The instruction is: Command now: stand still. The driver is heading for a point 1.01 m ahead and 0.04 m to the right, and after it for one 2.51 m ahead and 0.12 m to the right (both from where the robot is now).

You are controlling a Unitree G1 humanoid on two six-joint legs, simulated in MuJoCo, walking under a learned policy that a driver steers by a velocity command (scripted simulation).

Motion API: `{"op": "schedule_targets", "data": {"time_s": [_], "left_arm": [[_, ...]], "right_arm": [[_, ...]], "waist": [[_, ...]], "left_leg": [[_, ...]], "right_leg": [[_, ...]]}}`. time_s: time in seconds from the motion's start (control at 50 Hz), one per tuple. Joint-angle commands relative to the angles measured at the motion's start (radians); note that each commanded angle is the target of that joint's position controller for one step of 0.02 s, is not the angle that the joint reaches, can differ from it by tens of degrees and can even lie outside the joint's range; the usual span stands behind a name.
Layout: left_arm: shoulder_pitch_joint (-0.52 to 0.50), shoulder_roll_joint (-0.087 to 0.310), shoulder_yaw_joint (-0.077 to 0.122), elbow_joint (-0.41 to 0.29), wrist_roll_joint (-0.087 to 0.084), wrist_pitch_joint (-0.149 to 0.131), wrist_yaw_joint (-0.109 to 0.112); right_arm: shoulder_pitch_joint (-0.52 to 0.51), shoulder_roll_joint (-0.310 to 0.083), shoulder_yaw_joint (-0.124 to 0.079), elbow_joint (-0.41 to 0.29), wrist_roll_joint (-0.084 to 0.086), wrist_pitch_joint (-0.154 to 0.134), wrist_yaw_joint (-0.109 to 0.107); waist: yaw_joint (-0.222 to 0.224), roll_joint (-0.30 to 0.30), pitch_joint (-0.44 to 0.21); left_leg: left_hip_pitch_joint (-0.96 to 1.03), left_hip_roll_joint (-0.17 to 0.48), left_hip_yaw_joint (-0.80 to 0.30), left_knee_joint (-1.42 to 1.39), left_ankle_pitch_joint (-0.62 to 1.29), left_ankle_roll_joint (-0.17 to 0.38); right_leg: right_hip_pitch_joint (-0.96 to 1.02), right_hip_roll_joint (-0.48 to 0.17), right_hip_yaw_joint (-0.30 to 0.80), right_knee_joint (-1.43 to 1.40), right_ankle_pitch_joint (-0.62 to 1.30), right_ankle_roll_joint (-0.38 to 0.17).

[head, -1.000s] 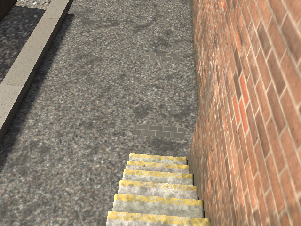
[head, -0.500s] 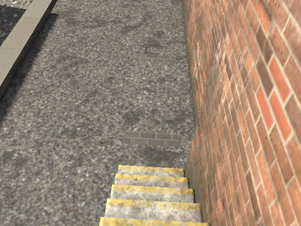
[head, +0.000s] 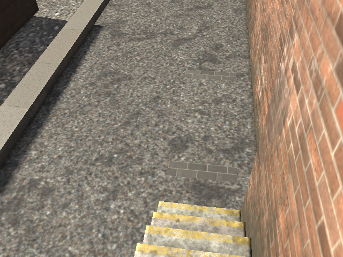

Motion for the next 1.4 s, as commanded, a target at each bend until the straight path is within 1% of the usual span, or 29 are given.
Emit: {"op": "schedule_targets", "data": {"time_s": [0.02,0.12,0.3,0.36,0.46,0.5,0.56,0.58,0.6,0.64,0.66,0.72,0.86,0.88,0.9,0.94,0.96,0.98,1.0,1.02,1.06,1.1,1.14,1.16,1.2,1.26,1.28,1.34,1.4], "left_arm": [[0.098,0.131,0.015,-0.048,0.028,-0.036,0.02],[0.107,0.072,0.019,-0.007,0.037,-0.027,0.016],[0.304,0.128,0.095,0.1,0.068,-0.008,0.066],[0.205,0.007,0.077,0.068,0.034,-0.02,0.085],[0.295,0.104,0.105,0.101,0.029,0.001,0.07],[0.139,0.161,0.124,0.047,0.084,0.011,0.058],[0.069,0.159,0.143,0.024,0.025,0.012,0.076],[0.15,0.252,0.181,0.053,-0.16,0.052,0.154],[0.191,0.224,0.182,0.065,-0.162,0.061,0.171],[0.094,0.128,0.178,-0.047,-0.115,0.05,0.161],[0.096,0.135,0.185,-0.065,-0.101,0.043,0.163],[-0.008,0.169,0.204,-0.053,-0.084,0.105,0.174],[-0.231,0.121,0.181,-0.108,-0.062,0.12,0.118],[-0.017,0.057,0.109,-0.063,0.135,0.104,0.01],[0.114,0.096,0.128,-0.023,0.153,0.091,-0.022],[-0.101,0.197,0.132,-0.114,0.115,0.09,-0.038],[-0.48,0.251,0.172,-0.179,-0.084,0.062,0.096],[-0.538,0.23,0.158,-0.199,-0.103,0.049,0.133],[-0.285,0.131,0.078,-0.189,0.138,0.088,0.033],[-0.01,0.232,0.137,-0.075,0.161,0.089,0.014],[0.051,0.327,0.178,-0.035,0.062,0.075,0.007],[0.307,0.413,0.213,0.044,0.103,0.025,0.016],[0.325,0.363,0.195,0.029,0.085,-0.01,-0.007],[0.257,0.211,0.142,0.039,0.079,-0.015,0.003],[0.049,-0.028,0.068,-0.017,0.115,-0.03,0.009],[-0.159,0.123,0.092,-0.156,0.069,-0.078,0.064],[-0.105,0.1,0.083,-0.135,0.069,-0.084,0.081],[0.056,0.162,0.093,-0.147,0.033,-0.059,0.1],[0.116,0.212,0.109,-0.15,0.006,-0.006,0.08]], "right_arm": [[-0.01,-0.092,-0.014,-0.067,-0.006,-0.01,0.018],[0.015,-0.051,-0.016,-0.06,-0.01,-0.013,0.018],[-0.031,-0.061,-0.04,-0.054,-0.047,0.005,-0.051],[0.08,-0.058,-0.057,0.039,-0.053,0.03,-0.047],[-0.13,-0.02,-0.062,0.012,-0.027,0.035,-0.011],[0.203,-0.02,-0.068,0.13,-0.05,0.005,-0.014],[-0.017,-0.064,-0.085,0.042,-0.028,0.004,-0.04],[0.06,0.016,-0.074,0.017,0.04,0.065,-0.018],[0.178,-0.005,-0.089,0.055,0.031,0.079,-0.019],[0.474,-0.168,-0.136,0.155,0.013,0.09,-0.012],[0.603,-0.252,-0.171,0.192,0.019,0.095,0.004],[0.385,-0.154,-0.161,0.154,-0.05,0.073,0.008],[0.176,-0.137,-0.142,0.111,0.011,-0.032,-0.013],[0.126,-0.091,-0.095,0.099,-0.168,-0.057,-0.006],[0.118,-0.082,-0.095,0.121,-0.173,-0.074,-0.008],[0.325,-0.112,-0.099,0.199,-0.111,-0.086,-0.019],[0.362,-0.172,-0.141,0.148,0.019,-0.027,-0.018],[0.384,-0.205,-0.153,0.168,0.005,0.005,-0.034],[0.423,-0.249,-0.121,0.215,-0.14,-0.023,-0.02],[0.334,-0.224,-0.132,0.188,-0.128,-0.034,0.005],[0.239,-0.299,-0.15,0.179,-0.079,0.02,0.014],[0.499,-0.174,-0.154,0.221,-0.078,0.025,0.076],[0.168,-0.118,-0.111,0.003,0.004,-0.049,0.071],[-0.003,-0.113,-0.102,-0.053,0.016,-0.067,0.034],[0.025,-0.109,-0.081,-0.022,-0.022,-0.047,-0.017],[0.25,-0.071,-0.086,0.107,-0.097,-0.022,0.049],[0.212,-0.096,-0.09,0.099,-0.118,-0.021,0.064],[0.029,-0.143,-0.105,0.049,-0.044,-0.008,0.034],[-0.105,-0.172,-0.104,0.023,-0.032,0.018,0.038]], "waist": [[0.009,-0.047,0.049],[-0.008,-0.051,0.075],[0.086,-0.041,0.105],[0.053,0.015,0.163],[0.115,-0.152,0.105],[-0.032,-0.176,0.044],[0.035,-0.11,0.08],[-0.064,-0.143,0.129],[-0.084,-0.094,0.058],[-0.134,0.224,0.03],[-0.176,0.211,-0.033],[-0.082,0.115,0.225],[-0.009,0.008,0.204],[0.06,0.179,0.341],[0.095,0.121,0.299],[-0.056,0.014,0.248],[-0.233,-0.106,0.258],[-0.277,-0.022,0.22],[-0.105,0.303,0.191],[-0.016,0.13,0.173],[0.056,-0.019,0.177],[0.04,-0.306,-0.087],[0.102,-0.209,-0.139],[0.076,-0.083,0.116],[-0.076,0.1,0.243],[-0.21,-0.061,0.156],[-0.167,-0.031,0.164],[-0.054,-0.008,0.125],[0.022,-0.037,0.261]], "left_leg": [[-0.244,0.023,-0.053,-0.17,-0.002,-0.01],[-0.217,0.044,-0.054,-0.173,0.038,-0.008],[-0.552,0.082,-0.082,-0.146,0.15,0.082],[-0.371,0.119,-0.034,-0.579,0.549,0.095],[0.02,-0.009,0.178,-0.788,0.198,0.065],[0.378,-0.006,0.107,-0.54,0.455,0.08],[0.343,-0.028,0.126,-0.955,0.256,0.109],[0.471,-0.084,0.103,-1.202,0.19,0.147],[0.705,-0.053,0.071,-1.196,0.32,0.172],[1.083,0.252,-0.258,-1.13,1.282,0.276],[1.063,0.397,-0.456,-1.198,1.287,0.393],[0.698,0.302,-0.309,-1.293,0.84,0.382],[0.127,0.09,0.019,-1.228,0.342,0.234],[-0.093,0.124,0.059,-1.164,0.262,0.305],[-0.077,0.141,0.076,-1.122,0.224,0.313],[0.209,0.167,0.052,-0.979,0.145,0.286],[0.501,0.118,0.0,-1.029,0.414,0.233],[0.561,0.11,-0.029,-0.96,0.521,0.25],[0.328,0.219,-0.098,-0.785,0.379,0.248],[0.28,0.192,-0.015,-0.649,0.381,0.234],[0.299,0.089,-0.024,-0.339,0.114,0.221],[-0.179,-0.108,-0.019,0.419,-0.063,0.205],[-0.649,-0.079,0.014,0.43,-0.071,0.188],[-0.845,0.048,-0.148,0.285,0.118,0.18],[-0.643,0.179,-0.243,-0.213,0.56,0.191],[0.433,0.024,0.03,-0.401,0.987,0.142],[0.314,0.037,-0.024,-0.546,1.135,0.145],[0.466,-0.048,0.095,-0.996,1.249,0.135],[0.093,0.002,-0.013,-1.311,0.919,0.155]], "right_leg": [[0.301,-0.214,0.304,-0.097,0.353,-0.043],[0.325,-0.24,0.294,-0.08,0.604,-0.076],[0.389,-0.303,0.47,-0.145,-0.141,-0.197],[0.129,-0.287,0.388,-0.214,-0.282,-0.25],[0.028,-0.239,0.229,-0.264,-0.14,-0.225],[-0.209,-0.267,0.22,-0.218,-0.086,-0.172],[-0.078,-0.285,0.228,-0.162,-0.061,-0.199],[-0.01,-0.22,0.132,0.005,0.265,-0.144],[-0.122,-0.198,0.081,0.208,0.458,-0.109],[-0.65,-0.069,0.032,0.68,-0.382,-0.059],[-0.664,-0.069,0.17,0.686,-0.428,-0.061],[-0.607,-0.13,0.177,0.71,-0.148,0.012],[0.012,-0.059,0.037,0.174,0.862,0.047],[-0.009,-0.116,0.125,0.448,0.897,-0.006],[0.021,-0.115,0.087,0.515,0.847,-0.006],[-0.138,-0.136,0.061,0.327,0.678,0.02],[-0.275,-0.09,-0.012,-0.045,0.648,0.046],[-0.211,-0.14,-0.011,-0.105,0.666,0.068],[0.003,-0.15,0.029,0.18,0.518,0.057],[0.113,-0.116,-0.031,0.249,0.51,0.051],[0.322,-0.087,-0.085,-0.304,0.4,0.032],[0.899,-0.183,0.045,0.151,0.876,-0.172],[0.952,-0.428,0.465,0.031,0.566,-0.348],[0.677,-0.529,0.705,-0.065,-0.04,-0.345],[0.163,-0.447,0.509,-0.073,-0.038,-0.26],[-0.776,-0.131,0.046,-0.011,0.079,-0.221],[-0.657,-0.087,0.035,0.089,0.016,-0.17],[-0.52,-0.072,0.034,0.27,-0.129,-0.052],[-0.084,-0.21,0.36,0.329,0.006,-0.128]]}}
